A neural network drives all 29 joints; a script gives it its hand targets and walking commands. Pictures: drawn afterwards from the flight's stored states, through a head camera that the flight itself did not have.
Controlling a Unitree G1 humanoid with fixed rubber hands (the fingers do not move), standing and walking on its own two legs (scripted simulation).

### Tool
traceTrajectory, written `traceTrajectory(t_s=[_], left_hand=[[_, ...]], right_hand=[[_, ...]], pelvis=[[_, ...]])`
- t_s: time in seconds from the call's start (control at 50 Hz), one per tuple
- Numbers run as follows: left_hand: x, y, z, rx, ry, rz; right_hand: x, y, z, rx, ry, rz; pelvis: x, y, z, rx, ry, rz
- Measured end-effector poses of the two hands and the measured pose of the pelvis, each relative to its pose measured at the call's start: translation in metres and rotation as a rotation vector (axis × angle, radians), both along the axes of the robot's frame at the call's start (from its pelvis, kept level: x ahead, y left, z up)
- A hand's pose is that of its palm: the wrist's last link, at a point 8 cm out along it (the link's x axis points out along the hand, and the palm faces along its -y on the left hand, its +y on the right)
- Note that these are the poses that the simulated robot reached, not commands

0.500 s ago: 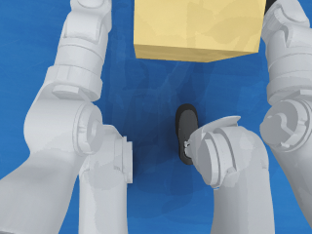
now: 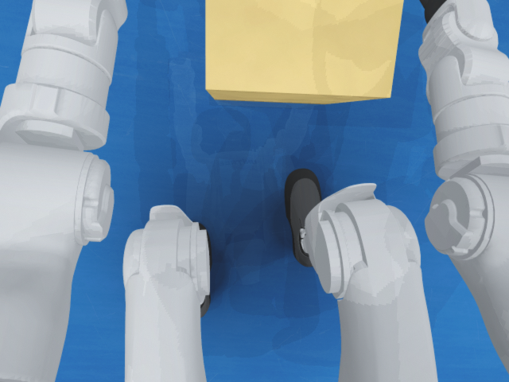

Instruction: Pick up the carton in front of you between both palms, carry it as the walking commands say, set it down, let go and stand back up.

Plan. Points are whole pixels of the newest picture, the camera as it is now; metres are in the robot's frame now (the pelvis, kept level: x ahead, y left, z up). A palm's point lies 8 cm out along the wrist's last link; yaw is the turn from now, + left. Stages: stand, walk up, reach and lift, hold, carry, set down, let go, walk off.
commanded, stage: set down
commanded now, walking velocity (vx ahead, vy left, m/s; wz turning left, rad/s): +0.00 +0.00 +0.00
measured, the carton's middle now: (285, 26) +0.53 -0.10 -0.26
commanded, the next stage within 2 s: let go in 0.86 s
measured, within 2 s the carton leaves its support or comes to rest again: neither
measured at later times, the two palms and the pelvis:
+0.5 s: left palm out of the picture +0.60 +0.11 +0.02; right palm out of the picture +0.52 -0.27 +0.01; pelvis +0.02 -0.01 +0.12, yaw +1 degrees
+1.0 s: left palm out of the picture +0.59 +0.12 +0.16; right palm out of the picture +0.50 -0.27 +0.15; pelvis +0.04 -0.01 +0.25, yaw +1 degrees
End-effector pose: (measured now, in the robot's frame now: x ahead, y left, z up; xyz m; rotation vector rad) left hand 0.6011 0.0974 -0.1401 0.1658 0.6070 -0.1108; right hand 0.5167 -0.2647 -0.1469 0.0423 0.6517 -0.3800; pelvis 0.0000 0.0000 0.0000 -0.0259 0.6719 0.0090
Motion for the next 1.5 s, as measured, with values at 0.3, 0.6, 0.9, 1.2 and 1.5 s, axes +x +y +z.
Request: traceTrajectory(t_s=[0.3,0.6,0.9,1.2,1.5], left_hand=[[0.000,0.007,0.103,0.016,0.027,0.039],[0.003,0.012,0.187,0.009,0.018,0.022],[0.002,0.017,0.280,0.006,0.029,0.015],[-0.094,0.037,0.330,0.095,0.081,0.142],[-0.179,0.060,0.400,0.097,0.112,0.107]], right_hand=[[-0.001,-0.001,0.102,0.003,-0.015,0.008],[-0.004,-0.011,0.191,-0.005,-0.022,0.010],[-0.009,-0.010,0.280,-0.006,-0.024,0.026],[-0.074,-0.011,0.337,-0.072,0.117,0.264],[-0.174,-0.015,0.415,-0.062,0.153,0.289]], pelvis=[[0.009,-0.003,0.071,0.034,0.116,-0.021],[0.023,-0.007,0.146,0.033,0.172,-0.024],[0.037,-0.009,0.229,0.040,0.154,-0.028],[0.068,-0.022,0.303,0.053,0.010,-0.026],[0.105,-0.030,0.355,0.037,-0.270,-0.048]])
